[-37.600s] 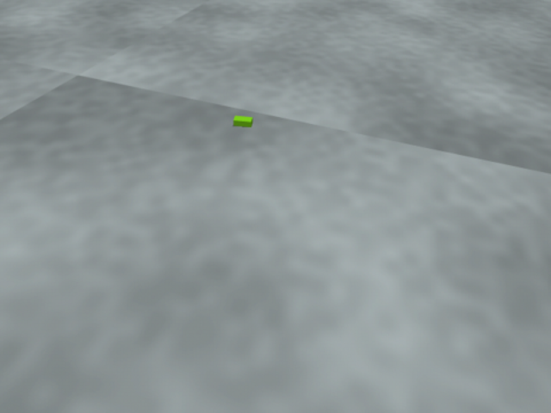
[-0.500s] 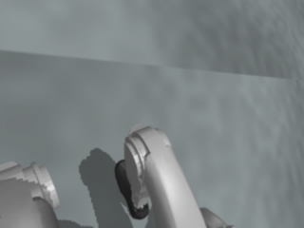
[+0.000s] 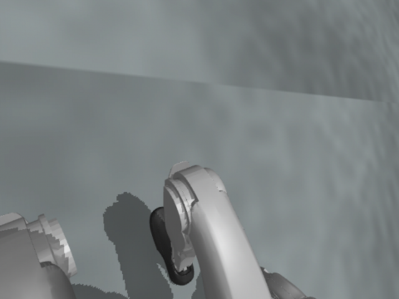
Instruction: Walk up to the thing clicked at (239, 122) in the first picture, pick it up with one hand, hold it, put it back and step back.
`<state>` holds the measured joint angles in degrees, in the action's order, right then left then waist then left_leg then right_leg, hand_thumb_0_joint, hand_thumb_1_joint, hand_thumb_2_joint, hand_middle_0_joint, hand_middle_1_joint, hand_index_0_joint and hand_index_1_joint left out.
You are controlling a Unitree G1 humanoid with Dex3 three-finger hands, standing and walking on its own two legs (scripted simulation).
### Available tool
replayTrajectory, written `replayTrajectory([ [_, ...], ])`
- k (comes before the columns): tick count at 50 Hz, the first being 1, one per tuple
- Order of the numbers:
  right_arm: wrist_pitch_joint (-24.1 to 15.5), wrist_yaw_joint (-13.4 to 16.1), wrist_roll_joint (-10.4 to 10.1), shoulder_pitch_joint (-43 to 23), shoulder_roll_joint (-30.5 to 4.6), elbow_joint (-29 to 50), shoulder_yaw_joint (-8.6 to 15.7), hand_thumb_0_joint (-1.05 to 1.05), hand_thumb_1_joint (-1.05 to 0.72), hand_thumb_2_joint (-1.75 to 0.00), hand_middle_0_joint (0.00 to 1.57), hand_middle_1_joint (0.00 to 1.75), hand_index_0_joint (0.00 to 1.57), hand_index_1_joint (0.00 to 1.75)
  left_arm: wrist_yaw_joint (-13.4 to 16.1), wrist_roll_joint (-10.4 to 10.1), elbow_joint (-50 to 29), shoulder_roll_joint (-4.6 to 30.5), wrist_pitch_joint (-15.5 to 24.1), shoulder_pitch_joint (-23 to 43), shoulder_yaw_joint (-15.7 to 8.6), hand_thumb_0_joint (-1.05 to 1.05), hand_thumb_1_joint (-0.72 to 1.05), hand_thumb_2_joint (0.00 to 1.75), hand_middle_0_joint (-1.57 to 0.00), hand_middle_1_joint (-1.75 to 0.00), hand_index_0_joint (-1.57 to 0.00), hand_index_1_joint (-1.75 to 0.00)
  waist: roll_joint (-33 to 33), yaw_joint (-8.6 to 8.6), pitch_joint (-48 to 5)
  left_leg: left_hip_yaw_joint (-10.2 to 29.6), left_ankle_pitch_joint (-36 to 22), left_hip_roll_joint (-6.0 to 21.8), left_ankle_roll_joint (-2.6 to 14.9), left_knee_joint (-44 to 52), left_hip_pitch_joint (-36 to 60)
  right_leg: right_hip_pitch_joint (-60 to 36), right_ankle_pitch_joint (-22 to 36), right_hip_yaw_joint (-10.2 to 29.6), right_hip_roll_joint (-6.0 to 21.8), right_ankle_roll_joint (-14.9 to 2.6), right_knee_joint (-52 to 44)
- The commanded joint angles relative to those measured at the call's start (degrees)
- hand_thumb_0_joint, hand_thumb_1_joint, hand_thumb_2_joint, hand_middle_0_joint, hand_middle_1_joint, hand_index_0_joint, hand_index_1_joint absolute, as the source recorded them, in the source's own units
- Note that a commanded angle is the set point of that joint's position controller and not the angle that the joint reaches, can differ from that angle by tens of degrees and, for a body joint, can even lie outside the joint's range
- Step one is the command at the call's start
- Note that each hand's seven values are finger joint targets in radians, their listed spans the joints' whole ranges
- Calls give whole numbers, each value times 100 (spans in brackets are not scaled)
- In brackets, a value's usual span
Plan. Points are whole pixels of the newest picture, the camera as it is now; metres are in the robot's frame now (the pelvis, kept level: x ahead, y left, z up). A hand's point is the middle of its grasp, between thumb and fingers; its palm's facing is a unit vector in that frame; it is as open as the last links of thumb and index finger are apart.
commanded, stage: close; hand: left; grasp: from above
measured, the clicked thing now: out of the picture +0.45 +0.34 -0.28
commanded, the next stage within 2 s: settle in 0.60 s
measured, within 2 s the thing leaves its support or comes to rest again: leaves its support in 0.96 s
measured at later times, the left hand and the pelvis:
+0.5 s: hand out of the picture +0.43 +0.34 -0.25, palm faces -0.44 -0.12 -0.89, open 8.8 cm; pelvis +0.00 +0.00 +0.00, yaw +0 degrees
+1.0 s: hand out of the picture +0.44 +0.35 -0.24, palm faces -0.42 -0.15 -0.89, open 8.8 cm; pelvis +0.00 +0.00 +0.00, yaw +0 degrees
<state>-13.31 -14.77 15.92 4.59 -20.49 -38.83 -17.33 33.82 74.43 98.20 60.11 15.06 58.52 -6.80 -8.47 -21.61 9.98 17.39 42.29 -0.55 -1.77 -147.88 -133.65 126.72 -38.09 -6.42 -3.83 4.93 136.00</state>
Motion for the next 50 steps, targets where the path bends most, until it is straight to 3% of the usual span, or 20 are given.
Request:
replayTrajectory([
  [1, 87, 47, -9, 956, -1804, -67, 546, 0, -90, -90, 20, 30, 20, 30, 119, -49, -680, 1192, 156, 1239, 54, 0, 39, 36, -77, -46, -80, -43, 3164, -282, -3654, -786, -1595, 245, 139, 1589, 2885, -1993, 1670, -937, -150, -522, -991],
  [5, 155, 56, 52, 1043, -1885, -63, 592, 0, -89, -90, 20, 30, 20, 30, 189, 16, -626, 1124, 284, 1186, 31, 0, 46, 38, -82, -45, -85, -42, 3250, -299, -3543, -757, -1557, 237, 120, 1675, 2908, -1832, 1591, -998, -150, -547, -960],
  [7, 178, 70, 18, 979, -1809, -60, 539, 0, -89, -90, 20, 30, 20, 30, 266, 60, -695, 1218, 338, 1233, -33, 0, 49, 39, -85, -44, -87, -42, 3207, -227, -3648, -722, -1555, 248, 111, 1696, 2923, -1830, 1589, -1022, -160, -555, -920],
  [10, 141, 49, 52, 912, -1804, -16, 528, 0, -89, -90, 20, 30, 20, 30, 322, 96, -607, 1016, 358, 1339, 108, 0, 54, 38, -88, -44, -91, -42, 3189, -338, -3498, -692, -1471, 251, 108, 1625, 2952, -1648, 1535, -1059, -126, -533, -827],
  [15, 79, 80, 37, 898, -1871, -12, 573, 0, -89, -90, 20, 30, 20, 30, 487, 222, -694, 1223, 301, 1399, 59, 0, 65, 38, -97, -41, -100, -39, 3120, -310, -3444, -769, -1277, 239, 135, 1621, 2855, -1648, 1401, -973, -129, -519, -915],
  [16, 36, 88, 45, 859, -1888, -11, 599, 0, -89, -90, 20, 30, 20, 30, 491, 206, -632, 1117, 266, 1433, 155, 0, 66, 37, -98, -41, -100, -38, 3214, -336, -3366, -787, -1162, 241, 124, 1644, 2864, -1564, 1303, -957, -128, -532, -917],
  [17, 37, 77, 59, 910, -1903, -77, 597, 0, -89, -90, 20, 30, 20, 30, 544, 155, -737, 1160, 257, 1506, 77, 0, 68, 36, -99, -40, -101, -38, 3261, -304, -3464, -723, -1258, 251, 108, 1729, 2916, -1604, 1358, -1001, -141, -532, -956],
  [24, -47, 118, -8, 932, -1929, -134, 642, 0, -89, -90, 20, 30, 20, 30, 609, 46, -654, 1126, 74, 1616, 163, 0, 74, 39, -106, -37, -107, -35, 3063, -327, -3538, -747, -1178, 253, 136, 1677, 2741, -1712, 1366, -943, -122, -516, -1059],
  [28, -93, 70, -20, 958, -1957, -62, 625, 0, -89, -90, 20, 30, 20, 30, 543, 18, -324, 1118, 4, 1428, 117, 0, 76, 32, -105, -34, -108, -31, 3119, -336, -3446, -693, -1375, 264, 105, 1682, 2873, -1624, 1515, -991, -97, -521, -897],
  [33, -100, 71, -37, 884, -1945, -24, 600, 0, -89, -90, 20, 30, 20, 30, 457, 12, -476, 1267, -14, 1413, 71, 0, 79, 36, -109, -35, -111, -33, 3185, -254, -3549, -766, -1490, 267, 118, 1628, 2932, -1780, 1599, -921, -112, -527, -945],
  [35, -82, 59, -28, 957, -1952, -10, 602, 0, -89, -90, 20, 30, 20, 30, 436, 34, -471, 1270, -11, 1416, 41, 0, 81, 36, -110, -36, -112, -34, 3262, -308, -3525, -754, -1518, 255, 116, 1685, 2945, -1784, 1595, -944, -106, -536, -938],
  [38, -41, 80, -26, 925, -2004, 15, 642, 0, -91, -90, 20, 30, 20, 30, 389, 12, -590, 1302, 44, 1583, 50, 0, 71, 34, -109, -33, -111, -31, 3233, -315, -3460, -722, -1296, 256, 109, 1794, 2822, -1672, 1406, -965, -108, -548, -994],
  [43, 9, 100, -35, 956, -1952, 3, 675, 0, -91, -90, 20, 30, 20, 30, 205, 56, -830, 1474, 14, 1515, -66, 0, 70, 32, -108, -32, -110, -30, 3489, -227, -3681, -789, -1357, 247, 102, 1704, 3021, -1731, 1444, -907, -70, -558, -907],
  [44, 30, 106, -32, 1003, -1957, 43, 689, 0, -91, -90, 20, 30, 20, 30, 203, 18, -1163, 1562, 41, 1746, -158, 0, 71, 34, -109, -33, -111, -31, 3588, -173, -3954, -779, -1502, 241, 91, 1762, 3137, -1805, 1548, -907, -81, -569, -937],
  [48, 75, 78, -52, 1091, -1960, 7, 792, 0, -91, -90, 20, 30, 20, 30, 80, 33, -1259, 1559, 28, 1535, -314, 0, 74, 37, -112, -31, -114, -30, 3562, -170, -3951, -821, -1657, 223, 84, 1678, 3131, -1739, 1615, -913, -66, -592, -936],
  [50, 136, 85, -62, 1166, -1883, -12, 856, 0, -91, -90, 20, 30, 20, 30, 1, 25, -1376, 1600, -16, 1283, -449, 0, 78, 39, -115, -33, -117, -32, 3697, -8, -4128, -878, -1721, 206, 80, 1749, 3189, -1812, 1634, -873, -71, -607, -959],
])
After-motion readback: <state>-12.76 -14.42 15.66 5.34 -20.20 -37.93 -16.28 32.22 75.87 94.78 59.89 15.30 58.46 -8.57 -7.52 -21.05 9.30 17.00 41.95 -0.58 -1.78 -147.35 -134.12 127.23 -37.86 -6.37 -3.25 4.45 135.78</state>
